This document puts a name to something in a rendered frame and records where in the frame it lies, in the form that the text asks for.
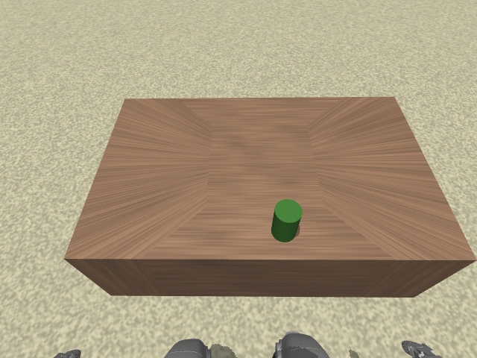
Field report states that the can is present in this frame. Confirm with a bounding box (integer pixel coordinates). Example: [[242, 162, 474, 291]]
[[271, 199, 303, 242]]

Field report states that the right robot hand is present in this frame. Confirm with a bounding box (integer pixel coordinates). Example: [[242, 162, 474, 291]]
[[402, 341, 443, 358]]

